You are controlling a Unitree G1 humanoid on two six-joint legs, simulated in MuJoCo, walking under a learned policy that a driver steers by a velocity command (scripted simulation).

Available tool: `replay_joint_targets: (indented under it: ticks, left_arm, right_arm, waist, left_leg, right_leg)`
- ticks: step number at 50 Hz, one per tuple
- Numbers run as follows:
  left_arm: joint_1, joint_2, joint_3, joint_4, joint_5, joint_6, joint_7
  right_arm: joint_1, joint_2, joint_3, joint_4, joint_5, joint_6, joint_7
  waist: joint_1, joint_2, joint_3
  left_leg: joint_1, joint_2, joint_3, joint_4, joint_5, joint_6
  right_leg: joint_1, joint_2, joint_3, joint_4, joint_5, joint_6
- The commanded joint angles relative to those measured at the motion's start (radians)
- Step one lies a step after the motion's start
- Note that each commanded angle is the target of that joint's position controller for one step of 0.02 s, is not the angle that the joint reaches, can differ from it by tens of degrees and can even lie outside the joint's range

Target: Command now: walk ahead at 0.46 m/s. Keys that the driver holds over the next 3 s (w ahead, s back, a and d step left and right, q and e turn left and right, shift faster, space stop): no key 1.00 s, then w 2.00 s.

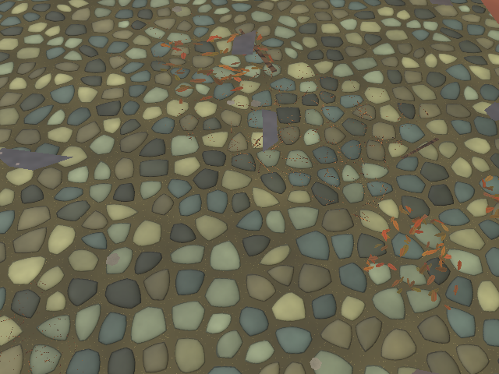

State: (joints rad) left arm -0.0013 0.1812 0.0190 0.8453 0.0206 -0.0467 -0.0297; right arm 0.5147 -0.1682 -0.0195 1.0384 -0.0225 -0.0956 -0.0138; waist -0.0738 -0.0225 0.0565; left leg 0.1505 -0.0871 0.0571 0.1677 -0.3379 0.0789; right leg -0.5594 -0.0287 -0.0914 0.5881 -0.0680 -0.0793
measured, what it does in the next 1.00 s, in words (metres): walks ahead: right foot, then left foot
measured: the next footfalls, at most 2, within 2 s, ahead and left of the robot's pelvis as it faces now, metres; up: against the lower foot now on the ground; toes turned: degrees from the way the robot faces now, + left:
right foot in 0.06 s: +0.20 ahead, -0.09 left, +0.00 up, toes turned -4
left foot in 0.50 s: +0.22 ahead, +0.10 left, +0.00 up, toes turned +2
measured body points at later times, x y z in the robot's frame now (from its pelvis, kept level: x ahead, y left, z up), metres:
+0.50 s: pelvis +0.15 -0.02 +0.01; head +0.16 -0.02 +0.46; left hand +0.16 +0.21 -0.15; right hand +0.21 -0.25 -0.15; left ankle +0.18 +0.10 -0.73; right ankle +0.16 -0.08 -0.73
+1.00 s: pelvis +0.17 +0.00 +0.01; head +0.18 +0.00 +0.46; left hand +0.15 +0.22 -0.15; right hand +0.15 -0.21 -0.15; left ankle +0.18 +0.10 -0.73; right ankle +0.16 -0.08 -0.73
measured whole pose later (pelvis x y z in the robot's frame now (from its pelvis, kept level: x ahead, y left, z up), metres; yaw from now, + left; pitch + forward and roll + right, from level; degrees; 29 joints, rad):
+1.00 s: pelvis +0.17 +0.00 +0.01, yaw +0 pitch -2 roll +0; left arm 0.32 0.13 -0.01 1.14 0.01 -0.02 0.04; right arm 0.31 -0.12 0.01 1.15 -0.01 -0.02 -0.04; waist 0.00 0.00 0.03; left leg -0.15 -0.02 0.04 0.38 -0.20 0.03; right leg -0.12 0.02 -0.07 0.38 -0.23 -0.05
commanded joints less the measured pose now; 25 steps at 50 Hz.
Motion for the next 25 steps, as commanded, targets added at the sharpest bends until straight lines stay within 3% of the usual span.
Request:
replay_joint_targets:
  ticks: [1,2,3,4,5,6,7,9,10,13,16,19,22,24,25]
  left_arm:
    - [0.138,0.107,0.035,-0.006,0.004,-0.028,0.020]
    - [0.302,0.122,0.045,0.048,0.018,-0.042,0.030]
    - [0.458,0.192,0.064,0.084,0.045,-0.053,0.042]
    - [0.472,0.268,0.083,0.088,0.045,-0.047,0.036]
    - [0.437,0.226,0.080,0.078,-0.013,-0.036,0.026]
    - [0.323,0.175,0.061,0.069,-0.020,-0.039,0.026]
    - [0.271,0.111,0.044,0.066,-0.016,-0.043,0.025]
    - [0.256,0.058,0.025,0.087,-0.020,-0.046,0.036]
    - [0.269,0.053,0.019,0.098,-0.016,-0.051,0.038]
    - [0.273,0.100,0.017,0.113,-0.005,-0.064,0.037]
    - [0.297,0.105,0.009,0.128,-0.002,-0.056,0.037]
    - [0.342,0.107,0.005,0.148,0.002,-0.037,0.041]
    - [0.351,0.095,-0.001,0.160,0.004,-0.015,0.050]
    - [0.343,0.091,-0.003,0.165,-0.004,-0.006,0.056]
    - [0.362,0.080,-0.006,0.166,-0.003,-0.007,0.057]
  right_arm:
    - [0.009,-0.163,-0.032,-0.018,-0.007,-0.002,-0.012]
    - [-0.014,-0.163,-0.031,-0.021,0.005,0.001,-0.012]
    - [-0.016,-0.134,-0.020,-0.052,0.024,-0.005,-0.012]
    - [0.163,-0.029,-0.002,-0.043,0.072,0.004,-0.008]
    - [0.092,-0.138,-0.033,-0.031,0.035,0.015,-0.018]
    - [-0.001,-0.117,-0.032,-0.063,0.025,0.013,-0.016]
    - [-0.045,-0.103,-0.030,-0.068,0.012,0.014,-0.014]
    - [-0.044,-0.082,-0.032,-0.062,-0.011,0.041,-0.002]
    - [-0.033,-0.064,-0.031,-0.055,-0.012,0.055,0.003]
    - [-0.036,-0.041,-0.025,-0.044,-0.007,0.082,0.004]
    - [-0.127,-0.049,-0.018,-0.053,-0.002,0.095,-0.007]
    - [-0.187,-0.061,-0.013,-0.048,0.005,0.104,-0.015]
    - [-0.221,-0.062,-0.005,-0.038,0.005,0.102,-0.022]
    - [-0.199,-0.054,0.004,-0.017,0.001,0.091,-0.028]
    - [-0.170,-0.083,0.001,-0.004,-0.004,0.080,-0.032]
  waist:
    - [0.123,0.110,-0.048]
    - [0.194,0.092,-0.123]
    - [0.234,0.023,-0.245]
    - [0.151,-0.210,-0.393]
    - [0.153,-0.014,-0.373]
    - [0.111,-0.025,-0.219]
    - [0.091,0.004,-0.127]
    - [0.045,-0.019,-0.074]
    - [0.032,-0.020,-0.083]
    - [-0.004,-0.036,-0.108]
    - [0.019,-0.079,-0.103]
    - [0.050,-0.089,-0.101]
    - [0.065,-0.070,-0.055]
    - [0.045,-0.021,-0.024]
    - [0.054,0.017,-0.029]
  left_leg:
    - [0.009,0.287,-0.066,0.286,1.139,0.070]
    - [-0.072,0.252,-0.042,0.478,1.067,0.047]
    - [-0.284,0.198,-0.018,0.752,0.705,0.025]
    - [-0.613,-0.002,0.020,1.150,-0.230,-0.021]
    - [-0.635,0.025,-0.124,1.205,-0.197,-0.014]
    - [-0.672,0.061,-0.135,1.167,-0.131,-0.019]
    - [-0.669,0.092,-0.121,1.103,-0.091,-0.024]
    - [-0.580,0.118,-0.108,0.995,-0.045,-0.043]
    - [-0.526,0.113,-0.101,0.954,-0.027,-0.049]
    - [-0.461,0.105,-0.072,0.825,0.023,-0.065]
    - [-0.445,0.113,-0.046,0.648,0.082,-0.064]
    - [-0.417,0.118,-0.037,0.559,0.098,-0.064]
    - [-0.379,0.124,-0.035,0.440,0.053,-0.058]
    - [-0.278,0.138,-0.052,0.235,0.178,-0.049]
    - [-0.216,0.201,-0.118,0.202,0.273,-0.043]
  right_leg:
    - [0.181,0.079,-0.022,-0.069,-0.086,-0.057]
    - [0.387,0.066,-0.005,-0.150,0.041,-0.082]
    - [0.660,-0.126,0.172,-0.107,0.242,-0.125]
    - [0.926,-0.452,0.608,-0.117,0.619,-0.330]
    - [0.821,-0.395,0.597,-0.161,0.694,-0.315]
    - [0.681,-0.357,0.440,-0.193,0.718,-0.278]
    - [0.565,-0.306,0.350,-0.242,0.692,-0.233]
    - [0.416,-0.226,0.226,-0.308,0.647,-0.168]
    - [0.376,-0.212,0.194,-0.316,0.679,-0.156]
    - [0.318,-0.180,0.112,-0.318,0.756,-0.147]
    - [0.317,-0.150,0.077,-0.313,0.670,-0.110]
    - [0.323,-0.161,0.107,-0.326,0.442,-0.106]
    - [0.301,-0.181,0.167,-0.329,0.154,-0.119]
    - [0.261,-0.158,0.182,-0.297,0.005,-0.078]
    - [0.238,-0.132,0.187,-0.276,-0.050,-0.044]
Over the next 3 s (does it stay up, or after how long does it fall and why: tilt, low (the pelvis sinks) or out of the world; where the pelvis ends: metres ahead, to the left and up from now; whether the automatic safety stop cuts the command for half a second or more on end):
stays up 1.13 0.03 -0.01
